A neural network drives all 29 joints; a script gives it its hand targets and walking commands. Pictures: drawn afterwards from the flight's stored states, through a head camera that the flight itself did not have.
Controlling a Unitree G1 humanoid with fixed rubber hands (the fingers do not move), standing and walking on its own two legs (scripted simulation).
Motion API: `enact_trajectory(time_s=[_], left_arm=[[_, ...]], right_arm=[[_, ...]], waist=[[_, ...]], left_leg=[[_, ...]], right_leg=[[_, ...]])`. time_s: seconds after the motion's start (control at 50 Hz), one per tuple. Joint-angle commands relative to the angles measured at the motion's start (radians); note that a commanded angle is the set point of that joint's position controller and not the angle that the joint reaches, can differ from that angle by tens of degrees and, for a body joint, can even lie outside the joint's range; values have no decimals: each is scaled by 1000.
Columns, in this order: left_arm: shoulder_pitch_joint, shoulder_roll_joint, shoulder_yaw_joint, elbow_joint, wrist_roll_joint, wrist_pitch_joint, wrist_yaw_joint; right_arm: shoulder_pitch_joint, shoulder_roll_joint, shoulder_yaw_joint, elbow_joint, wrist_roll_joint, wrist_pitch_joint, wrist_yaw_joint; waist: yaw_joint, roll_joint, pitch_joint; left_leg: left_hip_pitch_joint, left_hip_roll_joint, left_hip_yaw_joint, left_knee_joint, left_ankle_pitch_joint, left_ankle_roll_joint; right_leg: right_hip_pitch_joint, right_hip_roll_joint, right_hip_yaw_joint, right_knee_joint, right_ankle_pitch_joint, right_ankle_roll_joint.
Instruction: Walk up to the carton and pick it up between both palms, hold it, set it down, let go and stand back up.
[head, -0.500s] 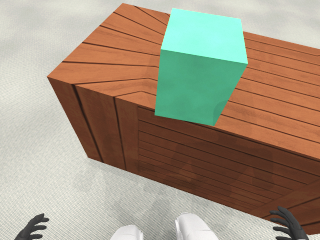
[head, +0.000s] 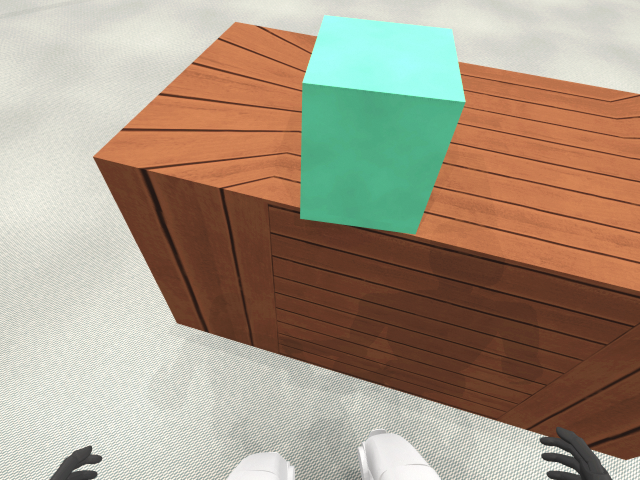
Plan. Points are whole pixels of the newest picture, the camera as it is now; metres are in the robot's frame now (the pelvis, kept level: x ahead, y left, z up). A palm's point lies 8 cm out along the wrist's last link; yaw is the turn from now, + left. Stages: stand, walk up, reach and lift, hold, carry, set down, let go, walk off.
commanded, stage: walk up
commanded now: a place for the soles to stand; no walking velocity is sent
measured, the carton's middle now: (371, 129) +0.61 -0.05 +0.09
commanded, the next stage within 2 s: none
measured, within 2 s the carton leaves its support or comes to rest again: neither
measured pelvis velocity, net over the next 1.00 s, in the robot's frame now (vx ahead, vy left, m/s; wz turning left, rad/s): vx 0.03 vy -0.02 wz -0.07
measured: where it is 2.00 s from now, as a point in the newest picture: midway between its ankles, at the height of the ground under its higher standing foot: outside the picture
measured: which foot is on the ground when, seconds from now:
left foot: down 0.00-1.00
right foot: up 0.00-0.34, down 0.36-0.62, up 0.64-1.00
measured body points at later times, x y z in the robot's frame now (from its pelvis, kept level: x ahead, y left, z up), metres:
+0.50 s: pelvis +0.01 -0.03 +0.00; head +0.04 -0.03 +0.45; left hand +0.10 +0.31 -0.08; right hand +0.14 -0.35 -0.09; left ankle +0.03 +0.07 -0.67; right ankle +0.11 -0.16 -0.69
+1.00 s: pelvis +0.03 -0.02 +0.02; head +0.06 -0.02 +0.47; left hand +0.13 +0.32 -0.06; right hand +0.13 -0.34 -0.08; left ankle +0.03 +0.07 -0.69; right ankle +0.11 -0.16 -0.68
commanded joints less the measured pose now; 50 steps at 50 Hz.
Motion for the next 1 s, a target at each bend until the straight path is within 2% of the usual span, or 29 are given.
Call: enact_trajectory(time_s=[0.0,0.04,0.08,0.16,0.22,0.26,0.3,0.32,0.34,0.36,0.38,0.4,0.42,0.46,0.52,0.54,0.56,0.58,0.6,0.62,0.64,0.66,0.7,0.72,0.78,0.88,0.94,0.96,0.98], left_arm=[[36,228,49,55,-8,-10,13],[92,227,60,86,-9,-9,-1],[108,219,62,83,-4,-10,-13],[112,198,47,63,8,-27,-21],[106,197,35,39,15,-37,-24],[133,200,36,35,15,-47,-25],[223,191,46,60,16,-58,-21],[252,206,57,65,19,-62,-16],[234,225,62,51,23,-68,-12],[189,307,75,16,29,-76,-4],[141,345,70,-10,20,-75,-3],[100,337,68,-31,17,-75,5],[98,319,63,-27,14,-75,13],[87,288,57,-27,14,-67,17],[60,280,58,-34,25,-57,15],[29,283,57,-41,23,-53,17],[-29,283,53,-50,17,-46,17],[-67,243,37,-52,10,-35,17],[-31,147,16,-52,6,-27,21],[-10,165,20,-21,4,-26,30],[-20,228,36,13,11,-20,30],[3,225,38,31,0,-18,20],[57,226,51,74,-7,-13,3],[82,221,55,85,-8,-13,-3],[108,208,54,82,-4,-16,-15],[80,184,32,39,10,-37,-18],[113,174,30,36,7,-54,-18],[167,165,35,50,6,-60,-15],[208,182,45,61,8,-66,-10]], right_arm=[[-127,-306,-89,-57,-33,-53,-12],[-106,-289,-80,-71,-43,-51,-11],[-62,-282,-78,-79,-39,-57,-6],[11,-279,-75,-86,-38,-65,-3],[12,-293,-74,-93,-40,-61,1],[-43,-293,-71,-107,-37,-54,7],[-109,-274,-59,-125,-32,-45,9],[-100,-247,-52,-122,-32,-40,5],[-71,-217,-45,-117,-24,-34,0],[-71,-186,-37,-134,-14,-24,4],[-57,-225,-46,-110,-8,-8,1],[-40,-256,-51,-86,-7,-6,0],[-67,-264,-53,-78,-10,-9,0],[-56,-251,-55,-55,-17,-15,2],[-10,-244,-69,-36,-26,-15,11],[11,-242,-72,-27,-27,-16,12],[68,-236,-77,-4,-29,-19,14],[127,-241,-89,24,-40,-24,11],[157,-313,-104,33,-63,-30,2],[71,-369,-108,-13,-42,-38,-4],[-21,-343,-99,-28,-40,-47,-2],[-79,-322,-95,-38,-40,-52,-6],[-102,-295,-83,-51,-40,-56,-16],[-90,-288,-79,-56,-38,-56,-15],[-20,-276,-77,-67,-36,-65,-11],[44,-283,-72,-71,-35,-64,-7],[-25,-272,-63,-94,-29,-54,-1],[-59,-260,-57,-104,-24,-50,-1],[-71,-240,-50,-109,-19,-45,-2]], waist=[[-27,155,38],[-26,157,8],[-35,147,-39],[-65,143,-117],[-78,174,-151],[-48,195,-167],[18,165,-230],[35,123,-261],[34,42,-257],[17,-166,-215],[8,-197,-206],[-9,-144,-180],[2,-98,-137],[-4,-105,-137],[-18,-114,-179],[-38,-112,-170],[-84,-105,-172],[-125,-69,-157],[-122,187,-135],[-118,262,-72],[-77,143,7],[-46,109,40],[-25,125,51],[-24,140,32],[-42,114,-43],[-81,145,-134],[-42,180,-187],[-3,168,-226],[22,138,-258]], left_leg=[[-18,284,-385,-744,-334,-59],[6,240,-301,-726,-277,-41],[105,231,-279,-692,-258,-13],[297,249,-251,-593,-147,75],[284,293,-229,-534,-73,135],[187,296,-188,-469,49,157],[65,256,-101,-319,197,136],[10,214,-66,-187,209,105],[-46,169,-50,-61,181,60],[-205,26,-24,112,-33,-21],[-223,-47,-146,219,-276,-32],[-229,-41,-190,262,-273,-36],[-246,-25,-202,251,-234,-35],[-216,-8,-180,205,-182,-33],[-94,-10,-164,85,-177,-26],[-26,-5,-160,-4,-144,-15],[140,-3,-147,-163,-42,-1],[311,-6,-153,-313,-26,9],[370,172,-390,-520,-245,16],[219,399,-601,-729,-403,12],[62,406,-565,-747,-383,-9],[-6,358,-494,-758,-367,-35],[-3,268,-338,-743,-275,-66],[24,246,-297,-725,-216,-54],[180,236,-250,-662,-148,-4],[332,281,-210,-522,113,106],[233,277,-111,-362,507,135],[174,256,-62,-270,598,125],[125,215,-30,-155,591,94]], right_leg=[[-263,-19,24,239,15,-27],[-204,-19,-19,263,53,-14],[-211,-28,-27,244,69,-7],[-241,-64,-46,29,23,-1],[-177,-88,-103,-107,-4,-12],[-49,-91,-152,-201,26,-29],[189,-54,-168,-342,176,-59],[271,-37,-105,-360,193,-70],[273,-61,42,-402,182,-93],[222,-274,526,-549,165,-192],[155,-362,789,-641,27,-307],[144,-358,821,-639,-58,-337],[123,-335,767,-606,-10,-333],[103,-281,664,-552,107,-289],[40,-274,630,-556,86,-271],[-15,-272,612,-556,64,-257],[-125,-245,541,-528,24,-222],[-274,-182,405,-450,-43,-161],[-417,-31,204,-179,-128,-100],[-447,57,15,43,-152,-39],[-366,-2,52,147,-95,-38],[-310,-16,45,192,-51,-41],[-250,-31,8,220,35,-27],[-219,-31,-9,227,51,-18],[-221,-46,-30,159,64,-3],[-205,-77,-86,-88,-6,-10],[11,-69,-186,-246,62,-37],[141,-52,-189,-334,172,-52],[233,-26,-149,-392,236,-73]])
